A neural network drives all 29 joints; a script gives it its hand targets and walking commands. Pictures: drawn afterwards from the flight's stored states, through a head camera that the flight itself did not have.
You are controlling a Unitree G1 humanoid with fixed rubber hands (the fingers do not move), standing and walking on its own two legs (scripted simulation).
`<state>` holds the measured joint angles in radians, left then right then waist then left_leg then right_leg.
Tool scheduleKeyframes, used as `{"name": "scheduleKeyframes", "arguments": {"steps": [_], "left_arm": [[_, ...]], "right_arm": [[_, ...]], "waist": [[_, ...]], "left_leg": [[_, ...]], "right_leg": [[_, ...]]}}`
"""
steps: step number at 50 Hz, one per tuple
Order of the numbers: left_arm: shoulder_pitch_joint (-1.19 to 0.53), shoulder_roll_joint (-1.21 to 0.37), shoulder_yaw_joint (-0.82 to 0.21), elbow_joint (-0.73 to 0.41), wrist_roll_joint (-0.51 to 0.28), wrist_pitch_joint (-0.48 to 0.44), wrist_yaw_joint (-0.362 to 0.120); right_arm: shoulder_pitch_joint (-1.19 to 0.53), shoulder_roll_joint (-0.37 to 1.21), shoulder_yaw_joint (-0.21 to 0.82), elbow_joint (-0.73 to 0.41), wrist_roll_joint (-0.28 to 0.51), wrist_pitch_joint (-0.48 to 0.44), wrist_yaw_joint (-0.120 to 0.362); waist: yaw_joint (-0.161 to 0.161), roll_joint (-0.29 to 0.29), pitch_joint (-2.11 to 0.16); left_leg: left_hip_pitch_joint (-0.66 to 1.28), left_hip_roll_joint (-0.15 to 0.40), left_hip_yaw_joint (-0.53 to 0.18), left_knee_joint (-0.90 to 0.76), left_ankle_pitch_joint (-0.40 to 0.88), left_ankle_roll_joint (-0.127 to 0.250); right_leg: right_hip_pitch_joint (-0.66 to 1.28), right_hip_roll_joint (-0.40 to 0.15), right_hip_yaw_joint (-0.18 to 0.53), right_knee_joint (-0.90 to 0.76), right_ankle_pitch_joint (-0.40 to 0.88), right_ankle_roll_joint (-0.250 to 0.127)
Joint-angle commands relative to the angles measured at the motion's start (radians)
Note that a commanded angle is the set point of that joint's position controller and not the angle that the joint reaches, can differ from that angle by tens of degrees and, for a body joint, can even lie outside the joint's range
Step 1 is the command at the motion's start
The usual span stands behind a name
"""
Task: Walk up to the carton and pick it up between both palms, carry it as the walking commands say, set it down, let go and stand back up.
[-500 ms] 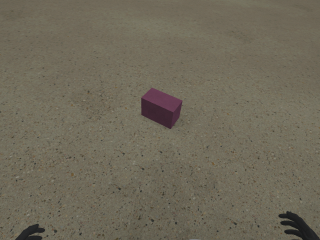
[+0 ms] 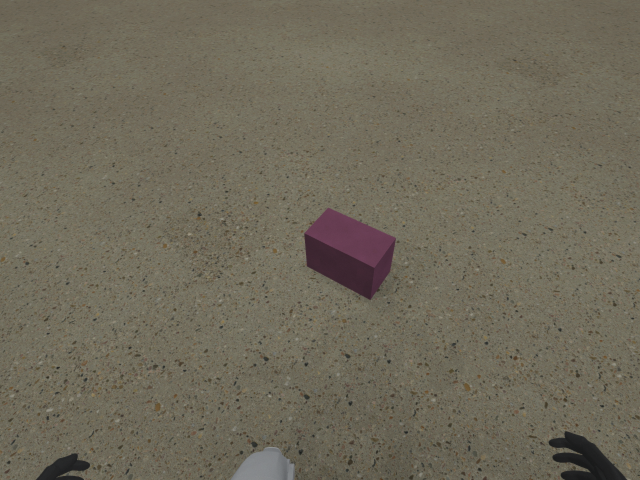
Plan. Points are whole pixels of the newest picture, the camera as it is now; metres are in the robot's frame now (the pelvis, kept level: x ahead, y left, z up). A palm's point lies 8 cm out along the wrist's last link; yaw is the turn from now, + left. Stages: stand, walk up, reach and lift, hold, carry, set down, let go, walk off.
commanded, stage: walk up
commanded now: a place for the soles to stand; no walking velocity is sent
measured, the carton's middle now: (348, 253) +0.99 +0.00 -0.67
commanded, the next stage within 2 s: none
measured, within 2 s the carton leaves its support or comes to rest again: neither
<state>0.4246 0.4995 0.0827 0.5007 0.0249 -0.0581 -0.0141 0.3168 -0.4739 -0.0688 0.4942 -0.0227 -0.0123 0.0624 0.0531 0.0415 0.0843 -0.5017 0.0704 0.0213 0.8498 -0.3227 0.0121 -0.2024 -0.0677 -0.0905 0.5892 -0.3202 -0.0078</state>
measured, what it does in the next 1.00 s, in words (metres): walks ahead: left foot, then right foot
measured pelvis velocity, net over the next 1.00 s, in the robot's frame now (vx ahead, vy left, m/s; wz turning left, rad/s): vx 0.40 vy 0.03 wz -0.03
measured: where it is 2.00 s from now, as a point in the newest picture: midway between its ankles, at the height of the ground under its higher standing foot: (327, 382)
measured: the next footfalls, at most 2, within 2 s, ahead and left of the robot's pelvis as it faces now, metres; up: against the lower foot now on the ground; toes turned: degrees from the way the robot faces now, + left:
left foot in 0.10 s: +0.20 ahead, +0.15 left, +0.00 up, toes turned +4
right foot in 0.46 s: +0.34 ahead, -0.13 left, +0.00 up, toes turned -5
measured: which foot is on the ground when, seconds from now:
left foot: up 0.00-0.08, down 0.10-0.46, up 0.48-0.78, down 0.80-1.00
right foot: down 0.00-0.10, up 0.12-0.44, down 0.46-0.80, up 0.82-1.00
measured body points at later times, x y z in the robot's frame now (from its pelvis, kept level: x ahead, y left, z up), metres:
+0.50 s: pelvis +0.21 +0.00 -0.02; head +0.21 -0.01 +0.43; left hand +0.40 +0.32 -0.05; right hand +0.25 -0.35 -0.08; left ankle +0.16 +0.14 -0.72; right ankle +0.30 -0.12 -0.73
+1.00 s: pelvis +0.40 +0.03 -0.01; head +0.41 +0.05 +0.44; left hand +0.52 +0.35 -0.08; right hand +0.51 -0.31 -0.04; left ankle +0.43 +0.15 -0.73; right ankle +0.44 -0.11 -0.69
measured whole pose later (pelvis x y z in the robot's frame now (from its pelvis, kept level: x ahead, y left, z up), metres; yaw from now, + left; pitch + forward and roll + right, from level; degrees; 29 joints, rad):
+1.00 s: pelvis +0.40 +0.03 -0.01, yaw -2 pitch -4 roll +1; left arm 0.37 0.48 0.07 0.53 0.02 -0.01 -0.04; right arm 0.36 -0.49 -0.07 0.49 -0.01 -0.04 0.01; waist -0.01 -0.05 0.09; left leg -0.26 0.04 0.07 0.64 -0.31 0.01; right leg -0.46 -0.06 0.00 0.99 -0.44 -0.01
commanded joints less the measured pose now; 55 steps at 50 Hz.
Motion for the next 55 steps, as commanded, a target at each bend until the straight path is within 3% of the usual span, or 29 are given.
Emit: {"name": "scheduleKeyframes", "arguments": {"steps": [1, 4, 5, 6, 7, 8, 10, 12, 15, 18, 22, 23, 24, 25, 26, 27, 30, 32, 37, 39, 40, 41, 42, 43, 44, 47, 52, 54, 55], "left_arm": [[-0.029, 0.223, 0.066, -0.067, -0.006, -0.009, -0.011], [-0.035, 0.202, 0.054, -0.06, -0.009, 0.004, -0.018], [-0.019, 0.162, 0.037, -0.061, -0.009, 0.006, -0.019], [-0.012, 0.093, 0.015, -0.086, -0.023, 0.002, -0.023], [-0.054, 0.145, 0.043, -0.134, -0.017, 0.006, -0.017], [-0.098, 0.19, 0.062, -0.13, -0.013, 0.018, -0.009], [-0.024, 0.175, 0.053, -0.074, -0.022, 0.025, -0.011], [0.0, 0.165, 0.049, -0.04, -0.014, 0.028, -0.021], [-0.059, 0.125, 0.041, -0.053, -0.004, 0.03, -0.04], [-0.1, 0.108, 0.045, -0.062, -0.007, 0.029, -0.047], [-0.081, 0.136, 0.067, -0.057, -0.006, 0.028, -0.036], [-0.011, 0.158, 0.078, -0.037, -0.009, 0.023, -0.025], [0.061, 0.22, 0.099, -0.034, -0.004, 0.016, -0.007], [0.108, 0.293, 0.113, -0.043, -0.007, 0.016, 0.008], [0.092, 0.281, 0.104, -0.049, -0.013, 0.015, 0.019], [0.072, 0.254, 0.092, -0.044, -0.01, 0.011, 0.025], [-0.022, 0.21, 0.07, -0.058, -0.008, 0.007, 0.025], [-0.024, 0.205, 0.068, -0.064, -0.002, 0.003, 0.015], [-0.046, 0.224, 0.063, -0.072, -0.007, 0.008, -0.008], [-0.054, 0.205, 0.053, -0.07, -0.01, 0.015, -0.014], [-0.041, 0.167, 0.038, -0.07, -0.008, 0.018, -0.014], [-0.035, 0.103, 0.016, -0.087, -0.012, 0.012, -0.015], [-0.052, 0.117, 0.028, -0.129, -0.021, 0.01, -0.013], [-0.096, 0.181, 0.055, -0.133, -0.012, 0.026, -0.001], [-0.073, 0.188, 0.057, -0.107, -0.017, 0.032, -0.002], [-0.013, 0.165, 0.046, -0.049, -0.012, 0.032, -0.012], [-0.054, 0.101, 0.031, -0.03, -0.018, 0.036, -0.017], [-0.053, 0.123, 0.04, -0.008, -0.018, 0.037, -0.006], [-0.073, 0.156, 0.048, -0.011, -0.015, 0.039, 0.002]], "right_arm": [[-0.016, -0.132, -0.061, -0.096, 0.005, -0.011, 0.008], [0.045, -0.158, -0.084, -0.077, 0.005, -0.014, -0.005], [0.126, -0.19, -0.098, -0.048, 0.005, -0.021, -0.018], [0.195, -0.261, -0.116, -0.05, -0.011, -0.026, -0.039], [0.218, -0.314, -0.125, -0.069, 0.003, -0.026, -0.053], [0.179, -0.304, -0.12, -0.068, 0.011, -0.027, -0.065], [0.11, -0.253, -0.1, -0.061, 0.011, -0.033, -0.072], [0.056, -0.224, -0.085, -0.06, 0.012, -0.044, -0.065], [0.067, -0.225, -0.081, -0.061, 0.004, -0.049, -0.052], [0.059, -0.238, -0.081, -0.059, 0.009, -0.044, -0.039], [0.066, -0.225, -0.068, -0.045, 0.012, -0.034, -0.026], [0.074, -0.192, -0.056, -0.046, 0.006, -0.034, -0.026], [0.059, -0.125, -0.035, -0.076, 0.014, -0.039, -0.02], [0.049, -0.154, -0.041, -0.109, 0.021, -0.033, -0.024], [0.018, -0.22, -0.06, -0.111, 0.016, -0.022, -0.036], [0.027, -0.223, -0.063, -0.099, 0.023, -0.015, -0.039], [0.104, -0.191, -0.055, -0.04, 0.013, -0.018, -0.033], [0.088, -0.16, -0.047, -0.045, 0.004, -0.012, -0.02], [0.027, -0.144, -0.058, -0.082, 0.006, -0.009, 0.0], [0.077, -0.161, -0.076, -0.062, 0.004, -0.011, -0.008], [0.128, -0.183, -0.086, -0.042, 0.007, -0.016, -0.018], [0.198, -0.239, -0.104, -0.032, 0.001, -0.022, -0.035], [0.222, -0.315, -0.117, -0.062, -0.002, -0.024, -0.051], [0.19, -0.312, -0.117, -0.062, 0.009, -0.025, -0.063], [0.157, -0.289, -0.108, -0.054, 0.011, -0.029, -0.069], [0.082, -0.235, -0.085, -0.049, 0.014, -0.036, -0.07], [0.012, -0.194, -0.048, -0.06, 0.019, -0.034, -0.055], [-0.02, -0.171, -0.024, -0.06, 0.041, -0.025, -0.046], [-0.016, -0.154, -0.015, -0.056, 0.043, -0.024, -0.041]], "waist": [[-0.024, -0.214, 0.021], [-0.081, -0.144, -0.006], [-0.123, -0.045, -0.075], [-0.173, 0.165, -0.171], [-0.193, 0.151, -0.135], [-0.172, 0.023, -0.054], [-0.111, 0.07, -0.005], [-0.077, 0.126, 0.003], [-0.089, 0.135, 0.026], [-0.09, 0.138, 0.032], [-0.041, 0.052, 0.017], [0.003, -0.021, -0.02], [0.062, -0.231, -0.089], [0.07, -0.283, -0.11], [0.068, -0.163, -0.08], [0.046, -0.122, -0.042], [-0.01, -0.201, -0.012], [-0.012, -0.238, -0.01], [-0.036, -0.222, 0.014], [-0.079, -0.163, -0.004], [-0.109, -0.088, -0.045], [-0.16, 0.097, -0.108], [-0.182, 0.197, -0.093], [-0.171, 0.047, -0.033], [-0.14, 0.037, 0.004], [-0.09, 0.121, 0.012], [-0.058, 0.143, -0.009], [-0.019, 0.088, -0.063], [-0.009, 0.025, -0.075]], "left_leg": [[0.151, -0.014, 0.039, -0.131, 0.116, 0.017], [0.382, -0.064, 0.057, -0.221, 0.08, 0.046], [0.539, -0.056, -0.003, -0.262, -0.016, 0.069], [0.678, 0.178, -0.379, -0.376, -0.3, 0.161], [0.589, 0.355, -0.8, -0.605, -0.467, 0.282], [0.512, 0.377, -0.731, -0.595, -0.417, 0.313], [0.407, 0.284, -0.467, -0.55, -0.227, 0.263], [0.3, 0.226, -0.299, -0.558, -0.096, 0.229], [0.241, 0.199, -0.193, -0.552, -0.031, 0.224], [0.183, 0.175, -0.158, -0.547, -0.147, 0.194], [0.063, 0.157, -0.097, -0.421, -0.233, 0.146], [0.01, 0.125, -0.053, -0.259, -0.16, 0.115], [-0.141, 0.025, 0.045, 0.078, -0.142, 0.048], [-0.248, -0.066, 0.004, 0.286, -0.319, 0.021], [-0.269, -0.045, -0.131, 0.395, -0.285, 0.019], [-0.269, -0.036, -0.154, 0.409, -0.229, 0.013], [-0.14, 0.007, -0.1, 0.234, -0.113, -0.012], [-0.055, 0.013, -0.027, 0.109, -0.103, -0.015], [0.205, -0.024, 0.045, -0.159, 0.097, 0.014], [0.384, -0.069, 0.063, -0.21, 0.076, 0.032], [0.503, -0.071, 0.026, -0.246, -0.003, 0.047], [0.623, 0.102, -0.247, -0.34, -0.193, 0.103], [0.574, 0.344, -0.75, -0.592, -0.435, 0.237], [0.485, 0.387, -0.749, -0.607, -0.431, 0.303], [0.445, 0.35, -0.633, -0.563, -0.317, 0.294], [0.326, 0.235, -0.314, -0.53, -0.041, 0.23], [0.144, 0.164, -0.11, -0.386, 0.366, 0.178], [0.057, 0.11, -0.054, -0.271, 0.237, 0.106], [0.007, 0.097, -0.04, -0.236, 0.138, 0.066]], "right_leg": [[-0.152, -0.197, 0.185, -0.27, -0.098, -0.178], [-0.245, -0.171, 0.128, -0.122, -0.205, -0.133], [-0.296, -0.134, 0.075, 0.089, -0.14, -0.105], [-0.451, -0.053, -0.008, 0.456, -0.168, -0.041], [-0.583, 0.065, 0.103, 0.622, -0.303, -0.023], [-0.601, 0.027, 0.222, 0.702, -0.227, -0.023], [-0.534, -0.027, 0.22, 0.627, -0.137, -0.018], [-0.416, -0.04, 0.168, 0.502, -0.088, -0.004], [-0.324, -0.042, 0.094, 0.297, -0.061, 0.0], [-0.213, -0.014, 0.053, 0.146, 0.074, -0.01], [0.036, 0.054, 0.025, 0.039, 0.067, -0.036], [0.165, 0.047, 0.081, -0.013, -0.005, -0.053], [0.283, -0.16, 0.41, -0.145, -0.259, -0.123], [0.254, -0.346, 0.803, -0.327, -0.454, -0.256], [0.224, -0.373, 0.794, -0.318, -0.442, -0.308], [0.185, -0.344, 0.682, -0.282, -0.321, -0.296], [0.051, -0.244, 0.397, -0.266, -0.024, -0.24], [-0.01, -0.226, 0.297, -0.258, 0.085, -0.238], [-0.185, -0.182, 0.207, -0.241, -0.164, -0.17], [-0.284, -0.154, 0.17, -0.132, -0.289, -0.135], [-0.33, -0.126, 0.133, 0.009, -0.295, -0.108], [-0.436, -0.075, 0.052, 0.334, -0.222, -0.058], [-0.589, 0.066, 0.065, 0.559, -0.338, -0.015], [-0.597, 0.037, 0.217, 0.656, -0.274, -0.017], [-0.582, 0.01, 0.222, 0.664, -0.218, -0.015], [-0.434, -0.038, 0.167, 0.48, -0.125, -0.004], [-0.113, 0.005, 0.061, 0.16, 0.066, -0.004], [0.094, 0.045, 0.053, 0.011, 0.213, -0.021], [0.165, 0.003, 0.117, -0.035, 0.229, -0.033]]}}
